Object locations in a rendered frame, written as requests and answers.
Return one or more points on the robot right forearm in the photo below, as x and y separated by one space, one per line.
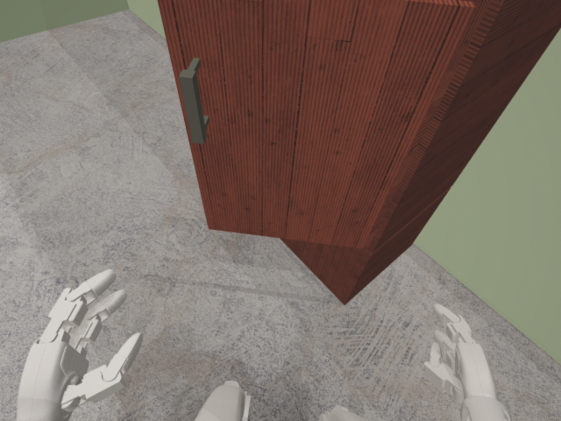
481 408

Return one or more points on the robot right hand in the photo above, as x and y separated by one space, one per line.
469 373

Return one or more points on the handle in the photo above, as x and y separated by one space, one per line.
197 122

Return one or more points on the left robot thigh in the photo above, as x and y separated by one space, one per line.
226 403

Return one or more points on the cupboard door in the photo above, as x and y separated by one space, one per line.
313 105

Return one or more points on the robot left hand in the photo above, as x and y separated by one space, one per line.
45 392

